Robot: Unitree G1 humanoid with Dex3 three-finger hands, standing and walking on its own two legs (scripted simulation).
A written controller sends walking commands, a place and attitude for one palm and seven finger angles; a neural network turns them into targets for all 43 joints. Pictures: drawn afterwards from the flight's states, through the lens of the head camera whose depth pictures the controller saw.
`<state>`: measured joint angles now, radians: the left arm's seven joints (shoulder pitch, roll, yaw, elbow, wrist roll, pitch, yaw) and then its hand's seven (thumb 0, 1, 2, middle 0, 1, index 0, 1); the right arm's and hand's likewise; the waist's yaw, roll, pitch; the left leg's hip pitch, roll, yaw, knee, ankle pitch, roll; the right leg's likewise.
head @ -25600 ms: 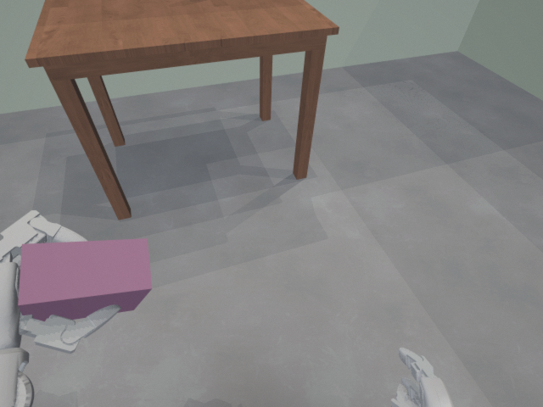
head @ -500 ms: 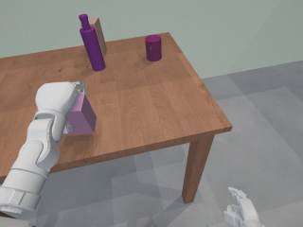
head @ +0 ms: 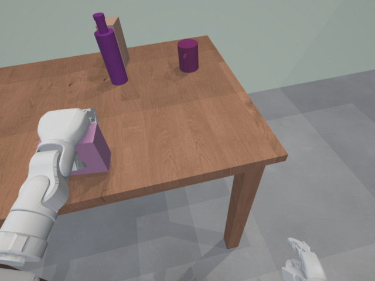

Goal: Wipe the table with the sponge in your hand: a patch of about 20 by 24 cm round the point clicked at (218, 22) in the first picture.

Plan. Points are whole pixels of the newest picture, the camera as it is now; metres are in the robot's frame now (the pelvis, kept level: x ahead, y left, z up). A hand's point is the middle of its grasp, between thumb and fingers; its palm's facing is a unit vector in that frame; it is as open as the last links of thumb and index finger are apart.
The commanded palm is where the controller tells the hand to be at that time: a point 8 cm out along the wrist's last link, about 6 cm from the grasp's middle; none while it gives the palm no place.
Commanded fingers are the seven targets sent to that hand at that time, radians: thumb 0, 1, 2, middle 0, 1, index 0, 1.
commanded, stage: wipe forward along the first lane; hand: left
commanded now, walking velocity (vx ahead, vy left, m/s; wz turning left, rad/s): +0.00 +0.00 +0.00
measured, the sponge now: (81, 155) +0.33 +0.31 +0.08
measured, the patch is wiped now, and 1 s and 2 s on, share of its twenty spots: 0.00 0.05 0.15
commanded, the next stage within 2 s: slide across to the middle lane in 1.74 s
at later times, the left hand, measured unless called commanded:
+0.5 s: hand (76, 136) +0.36 +0.32 +0.11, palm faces -0.09 +0.04 -1.00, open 9.8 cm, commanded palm +0.35 +0.33 +0.16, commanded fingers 0.00 0.10 1.30 -1.20 -1.60 -1.20 -1.60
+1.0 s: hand (78, 123) +0.41 +0.34 +0.10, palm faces -0.14 +0.06 -0.99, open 9.8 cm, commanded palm +0.40 +0.35 +0.14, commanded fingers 0.00 0.10 1.30 -1.20 -1.60 -1.20 -1.60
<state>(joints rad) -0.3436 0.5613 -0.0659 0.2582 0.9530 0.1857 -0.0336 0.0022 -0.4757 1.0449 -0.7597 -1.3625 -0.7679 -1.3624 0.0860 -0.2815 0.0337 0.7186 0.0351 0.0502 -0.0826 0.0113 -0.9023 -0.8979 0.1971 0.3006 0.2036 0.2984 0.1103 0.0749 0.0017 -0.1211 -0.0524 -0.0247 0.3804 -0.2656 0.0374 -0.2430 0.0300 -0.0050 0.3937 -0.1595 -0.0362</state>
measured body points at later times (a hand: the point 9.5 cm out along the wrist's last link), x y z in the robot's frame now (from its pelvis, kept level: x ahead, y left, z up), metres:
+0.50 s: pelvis +0.01 +0.00 +0.00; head +0.03 -0.02 +0.45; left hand +0.36 +0.32 +0.16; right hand +0.19 -0.23 -0.12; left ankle -0.04 +0.09 -0.74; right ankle +0.03 -0.10 -0.74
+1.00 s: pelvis +0.00 +0.01 +0.00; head +0.04 -0.01 +0.44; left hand +0.41 +0.34 +0.16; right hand +0.11 -0.26 -0.14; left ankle -0.04 +0.09 -0.74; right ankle +0.03 -0.10 -0.74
